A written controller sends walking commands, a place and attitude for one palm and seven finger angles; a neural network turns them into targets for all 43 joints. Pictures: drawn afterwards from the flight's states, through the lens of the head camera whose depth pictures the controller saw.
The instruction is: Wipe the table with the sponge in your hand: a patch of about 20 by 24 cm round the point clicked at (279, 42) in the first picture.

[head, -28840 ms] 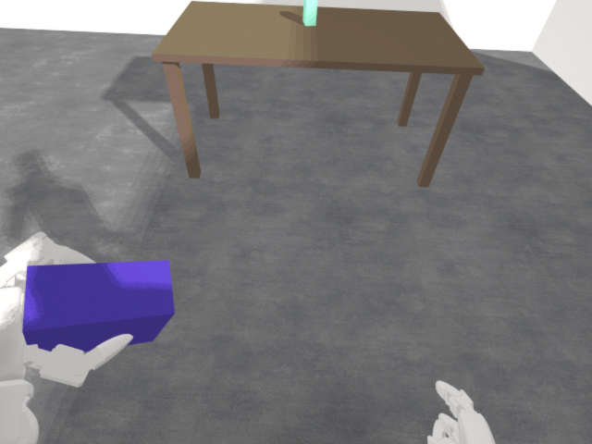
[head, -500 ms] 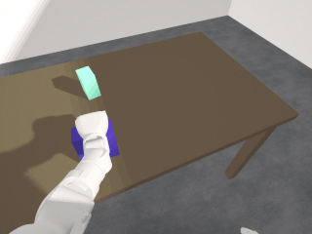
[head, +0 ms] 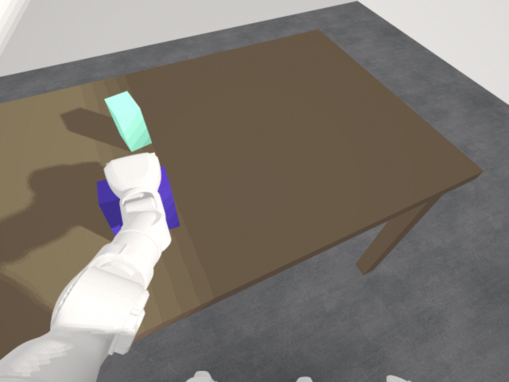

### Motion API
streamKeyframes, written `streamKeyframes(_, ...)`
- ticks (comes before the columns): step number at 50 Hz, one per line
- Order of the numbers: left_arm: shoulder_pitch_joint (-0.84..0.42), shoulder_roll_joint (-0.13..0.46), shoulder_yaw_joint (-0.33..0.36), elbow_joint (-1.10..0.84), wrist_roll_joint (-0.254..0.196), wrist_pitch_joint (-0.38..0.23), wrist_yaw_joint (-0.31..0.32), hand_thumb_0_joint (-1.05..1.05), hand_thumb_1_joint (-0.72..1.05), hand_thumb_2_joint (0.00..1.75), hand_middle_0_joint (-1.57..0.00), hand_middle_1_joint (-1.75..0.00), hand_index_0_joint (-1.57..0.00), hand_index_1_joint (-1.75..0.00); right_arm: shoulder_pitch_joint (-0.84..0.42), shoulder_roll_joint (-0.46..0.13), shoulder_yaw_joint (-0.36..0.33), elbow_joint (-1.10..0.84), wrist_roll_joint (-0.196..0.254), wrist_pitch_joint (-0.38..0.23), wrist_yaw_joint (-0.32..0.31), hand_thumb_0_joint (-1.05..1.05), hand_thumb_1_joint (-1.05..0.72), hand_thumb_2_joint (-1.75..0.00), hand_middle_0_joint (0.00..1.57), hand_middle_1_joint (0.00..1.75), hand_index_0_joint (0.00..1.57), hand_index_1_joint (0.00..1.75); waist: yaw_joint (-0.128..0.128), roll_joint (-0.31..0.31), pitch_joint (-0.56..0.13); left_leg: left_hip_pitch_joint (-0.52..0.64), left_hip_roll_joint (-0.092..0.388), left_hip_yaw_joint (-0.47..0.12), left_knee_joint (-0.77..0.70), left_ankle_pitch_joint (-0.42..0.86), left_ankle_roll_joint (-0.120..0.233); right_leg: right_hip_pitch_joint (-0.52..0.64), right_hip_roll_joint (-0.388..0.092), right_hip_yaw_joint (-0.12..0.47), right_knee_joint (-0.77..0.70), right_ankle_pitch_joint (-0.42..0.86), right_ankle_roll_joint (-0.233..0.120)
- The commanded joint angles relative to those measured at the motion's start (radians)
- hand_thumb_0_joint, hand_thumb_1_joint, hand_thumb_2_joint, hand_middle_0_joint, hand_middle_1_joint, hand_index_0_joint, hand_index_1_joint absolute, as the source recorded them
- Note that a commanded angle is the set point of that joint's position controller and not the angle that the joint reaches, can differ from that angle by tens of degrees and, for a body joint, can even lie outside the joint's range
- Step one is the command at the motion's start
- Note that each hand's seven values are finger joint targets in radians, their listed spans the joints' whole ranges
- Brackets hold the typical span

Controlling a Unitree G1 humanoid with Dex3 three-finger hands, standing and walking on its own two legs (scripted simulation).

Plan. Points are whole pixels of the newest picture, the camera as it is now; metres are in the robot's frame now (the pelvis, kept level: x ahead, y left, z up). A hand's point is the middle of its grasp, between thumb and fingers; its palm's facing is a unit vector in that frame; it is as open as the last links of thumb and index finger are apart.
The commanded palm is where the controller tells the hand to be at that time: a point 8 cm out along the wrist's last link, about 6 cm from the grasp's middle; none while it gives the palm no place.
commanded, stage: wipe forward along the third lane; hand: left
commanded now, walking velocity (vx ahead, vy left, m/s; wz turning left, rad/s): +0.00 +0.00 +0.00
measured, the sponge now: (143, 212) +0.42 +0.22 -0.04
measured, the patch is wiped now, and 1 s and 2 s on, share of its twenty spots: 1.00 1.00 1.00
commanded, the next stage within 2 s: wipe back along the third lane in 0.50 s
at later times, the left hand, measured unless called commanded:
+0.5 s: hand (139, 177) +0.47 +0.22 +0.00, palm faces -0.11 +0.03 -0.99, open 9.9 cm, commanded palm +0.46 +0.21 +0.03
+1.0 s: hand (134, 178) +0.47 +0.23 +0.00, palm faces -0.09 +0.01 -1.00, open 10.0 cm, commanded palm +0.43 +0.20 +0.03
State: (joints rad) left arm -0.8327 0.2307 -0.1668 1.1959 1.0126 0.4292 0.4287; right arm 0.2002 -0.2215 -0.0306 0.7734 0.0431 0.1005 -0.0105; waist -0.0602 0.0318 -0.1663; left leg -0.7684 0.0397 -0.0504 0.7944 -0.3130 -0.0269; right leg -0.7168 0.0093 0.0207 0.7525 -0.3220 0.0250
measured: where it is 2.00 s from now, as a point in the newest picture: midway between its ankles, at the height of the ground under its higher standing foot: outside the picture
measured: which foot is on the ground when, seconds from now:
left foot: down 0.00-1.00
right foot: down 0.00-1.00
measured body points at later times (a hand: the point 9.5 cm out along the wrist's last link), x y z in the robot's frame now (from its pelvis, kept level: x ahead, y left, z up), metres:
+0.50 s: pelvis +0.00 +0.00 -0.01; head +0.09 +0.01 +0.43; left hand +0.47 +0.22 +0.06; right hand +0.05 -0.27 -0.14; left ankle +0.03 +0.13 -0.70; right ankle +0.02 -0.14 -0.70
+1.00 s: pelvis +0.02 +0.01 +0.00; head +0.09 +0.02 +0.44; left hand +0.47 +0.23 +0.06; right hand +0.06 -0.25 -0.14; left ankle +0.03 +0.13 -0.70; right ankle +0.02 -0.14 -0.70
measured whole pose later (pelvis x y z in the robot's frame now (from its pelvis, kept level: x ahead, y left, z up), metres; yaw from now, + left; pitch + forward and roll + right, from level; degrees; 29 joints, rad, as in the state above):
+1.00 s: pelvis +0.02 +0.01 +0.00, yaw -1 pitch +19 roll -3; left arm -0.86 0.30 -0.15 1.18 1.00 0.43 0.42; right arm 0.27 -0.22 -0.03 0.78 0.04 0.12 0.03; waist -0.09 0.04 -0.18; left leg -0.81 0.05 -0.05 0.83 -0.35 -0.01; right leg -0.75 0.02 0.02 0.74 -0.33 0.03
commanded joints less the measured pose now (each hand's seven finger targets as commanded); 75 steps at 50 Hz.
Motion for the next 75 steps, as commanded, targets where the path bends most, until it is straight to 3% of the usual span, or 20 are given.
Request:
streamKeyframes(1,-0.295,0.121,0.01,-0.04,0.022,0.01,0.022,0.0,0.1,1.3,-1.2,-1.6,-1.2,-1.6,0.022,-0.152,-0.05,-0.086,-0.006,-0.028,0.001,0.0,-0.9,-0.9,0.2,0.3,0.2,0.3,-0.035,-0.07,-0.275,0.214,-0.027,0.055,-0.074,0.101,0.054,0.07,0.036,-0.078,-0.102,0.149,-0.064)
streamKeyframes(4,-0.32,0.126,0.011,-0.025,0.016,0.015,0.022,0.0,0.1,1.3,-1.2,-1.6,-1.2,-1.6,0.028,-0.156,-0.049,-0.083,-0.005,-0.028,0.003,0.0,-0.9,-0.9,0.2,0.3,0.2,0.3,-0.044,-0.066,-0.272,0.205,-0.028,0.052,-0.073,0.093,0.056,0.063,0.037,-0.077,-0.101,0.14,-0.062)
streamKeyframes(6,-0.335,0.171,0.036,-0.016,0.027,0.016,0.024,0.0,0.1,1.3,-1.2,-1.6,-1.2,-1.6,0.037,-0.16,-0.048,-0.077,-0.008,-0.027,0.004,0.0,-0.9,-0.9,0.2,0.3,0.2,0.3,-0.045,-0.065,-0.287,0.196,-0.026,0.053,-0.061,0.099,0.056,0.065,0.036,-0.076,-0.094,0.153,-0.062)
streamKeyframes(10,-0.365,0.161,0.021,0.005,0.032,0.019,0.018,0.0,0.1,1.3,-1.2,-1.6,-1.2,-1.6,0.048,-0.162,-0.048,-0.076,-0.009,-0.028,0.007,0.0,-0.9,-0.9,0.2,0.3,0.2,0.3,-0.063,-0.057,-0.262,0.182,-0.024,0.05,-0.053,0.091,0.057,0.033,0.038,-0.08,-0.09,0.143,-0.062)
streamKeyframes(18,-0.415,0.232,0.065,0.032,0.037,0.018,0.009,0.0,0.1,1.3,-1.2,-1.6,-1.2,-1.6,0.079,-0.172,-0.047,-0.071,-0.011,-0.035,0.007,0.0,-0.9,-0.9,0.2,0.3,0.2,0.3,-0.072,-0.043,-0.316,0.15,-0.025,0.044,-0.03,0.092,0.059,0.031,0.042,-0.074,-0.069,0.146,-0.06)
streamKeyframes(20,-0.466,0.221,0.031,0.028,0.042,0.017,0.002,0.0,0.1,1.3,-1.2,-1.6,-1.2,-1.6,0.092,-0.173,-0.044,-0.07,-0.012,-0.036,0.009,0.0,-0.9,-0.9,0.2,0.3,0.2,0.3,-0.091,-0.02,-0.303,0.145,-0.024,0.047,-0.022,0.078,0.06,0.002,0.042,-0.076,-0.065,0.135,-0.058)
streamKeyframes(25,-0.462,0.294,0.074,0.054,0.051,0.01,-0.008,0.0,0.1,1.3,-1.2,-1.6,-1.2,-1.6,0.121,-0.183,-0.043,-0.071,-0.015,-0.042,0.011,0.0,-0.9,-0.9,0.2,0.3,0.2,0.3,-0.089,-0.021,-0.337,0.11,-0.027,0.049,0.0,0.08,0.064,0.02,0.045,-0.072,-0.054,0.148,-0.057)
streamKeyframes(30,-0.504,0.357,0.088,0.072,0.059,0.007,-0.026,0.0,0.1,1.3,-1.2,-1.6,-1.2,-1.6,0.148,-0.193,-0.038,-0.073,-0.013,-0.045,0.008,0.0,-0.9,-0.9,0.2,0.3,0.2,0.3,-0.11,-0.034,-0.322,0.067,-0.027,0.051,0.009,0.042,0.07,0.012,0.048,-0.069,-0.059,0.115,-0.05)
streamKeyframes(31,-0.476,0.362,0.09,0.078,0.064,0.009,-0.032,0.0,0.1,1.3,-1.2,-1.6,-1.2,-1.6,0.149,-0.191,-0.038,-0.077,-0.011,-0.045,0.009,0.0,-0.9,-0.9,0.2,0.3,0.2,0.3,-0.099,-0.02,-0.327,0.067,-0.029,0.053,0.008,0.042,0.069,0.015,0.049,-0.068,-0.059,0.111,-0.052)
streamKeyframes(37,-0.333,0.234,0.044,0.011,0.034,-0.019,-0.063,0.0,0.1,1.3,-1.2,-1.6,-1.2,-1.6,0.153,-0.172,-0.049,-0.098,-0.008,-0.035,0.022,0.0,-0.9,-0.9,0.2,0.3,0.2,0.3,-0.064,-0.013,-0.366,0.132,-0.023,0.054,-0.003,0.101,0.064,0.049,0.058,-0.077,-0.067,0.163,-0.057)
streamKeyframes(38,-0.32,0.248,0.07,0.007,0.027,-0.023,-0.059,0.0,0.1,1.3,-1.2,-1.6,-1.2,-1.6,0.152,-0.173,-0.052,-0.09,-0.007,-0.034,0.023,0.0,-0.9,-0.9,0.2,0.3,0.2,0.3,-0.054,-0.005,-0.37,0.146,-0.019,0.048,-0.008,0.117,0.062,0.051,0.058,-0.079,-0.061,0.169,-0.061)
streamKeyframes(39,-0.301,0.205,0.038,-0.003,0.018,-0.022,-0.058,0.0,0.1,1.3,-1.2,-1.6,-1.2,-1.6,0.149,-0.168,-0.051,-0.094,-0.006,-0.033,0.024,0.0,-0.9,-0.9,0.2,0.3,0.2,0.3,-0.054,-0.009,-0.365,0.155,-0.021,0.051,-0.012,0.122,0.063,0.05,0.06,-0.082,-0.065,0.17,-0.059)
streamKeyframes(43,-0.24,0.192,0.056,-0.016,-0.007,-0.007,-0.041,0.0,0.1,1.3,-1.2,-1.6,-1.2,-1.6,0.121,-0.167,-0.051,-0.085,-0.002,-0.025,0.028,0.0,-0.9,-0.9,0.2,0.3,0.2,0.3,-0.031,-0.029,-0.333,0.172,-0.019,0.055,-0.043,0.132,0.059,0.085,0.056,-0.085,-0.084,0.187,-0.061)
streamKeyframes(47,-0.22,0.138,0.01,-0.03,-0.008,0.009,-0.037,0.0,0.1,1.3,-1.2,-1.6,-1.2,-1.6,0.095,-0.16,-0.048,-0.084,0.001,-0.015,0.031,0.0,-0.9,-0.9,0.2,0.3,0.2,0.3,-0.034,-0.04,-0.278,0.199,-0.02,0.059,-0.066,0.141,0.058,0.095,0.052,-0.089,-0.108,0.198,-0.062)
streamKeyframes(52,-0.144,0.043,-0.034,-0.075,-0.016,0.005,-0.035,0.0,0.1,1.3,-1.2,-1.6,-1.2,-1.6,0.056,-0.147,-0.053,-0.098,-0.001,0.0,0.036,0.0,-0.9,-0.9,0.2,0.3,0.2,0.3,-0.018,-0.044,-0.272,0.264,-0.018,0.058,-0.08,0.201,0.054,0.116,0.052,-0.099,-0.113,0.248,-0.07)
streamKeyframes(54,-0.08,0.04,-0.016,-0.103,-0.028,0.003,-0.029,0.0,0.1,1.3,-1.2,-1.6,-1.2,-1.6,0.04,-0.145,-0.054,-0.112,-0.002,0.007,0.039,0.0,-0.9,-0.9,0.2,0.3,0.2,0.3,0.009,-0.044,-0.301,0.287,-0.021,0.057,-0.083,0.247,0.052,0.158,0.05,-0.101,-0.106,0.293,-0.075)
streamKeyframes(57,-0.069,-0.02,-0.058,-0.134,-0.029,0.015,-0.021,0.0,0.1,1.3,-1.2,-1.6,-1.2,-1.6,0.007,-0.138,-0.053,-0.121,0.0,0.022,0.041,0.0,-0.9,-0.9,0.2,0.3,0.2,0.3,0.003,-0.066,-0.26,0.303,-0.021,0.059,-0.096,0.252,0.048,0.163,0.048,-0.107,-0.121,0.307,-0.075)
streamKeyframes(63,-0.071,-0.027,-0.053,-0.175,-0.031,0.041,-0.014,0.0,0.1,1.3,-1.2,-1.6,-1.2,-1.6,-0.048,-0.134,-0.051,-0.123,0.001,0.044,0.035,0.0,-0.9,-0.9,0.2,0.3,0.2,0.3,0.01,-0.084,-0.247,0.341,-0.024,0.054,-0.113,0.281,0.046,0.202,0.042,-0.105,-0.133,0.34,-0.079)
streamKeyframes(70,0.086,-0.076,-0.095,-0.258,-0.027,0.057,-0.029,0.0,0.1,1.3,-1.2,-1.6,-1.2,-1.6,-0.087,-0.127,-0.049,-0.155,-0.003,0.068,0.04,0.0,-0.9,-0.9,0.2,0.3,0.2,0.3,0.04,-0.08,-0.282,0.378,-0.034,0.065,-0.104,0.363,0.043,0.282,0.036,-0.103,-0.131,0.46,-0.083)
streamKeyframes(75,0.136,-0.099,-0.126,-0.311,-0.026,0.077,-0.035,0.0,0.1,1.3,-1.2,-1.6,-1.2,-1.6,-0.12,-0.126,-0.047,-0.167,0.001,0.077,0.044,0.0,-0.9,-0.9,0.2,0.3,0.2,0.3,0.046,-0.079,-0.243,0.381,-0.038,0.061,-0.116,0.344,0.042,0.292,0.036,-0.106,-0.139,0.444,-0.087)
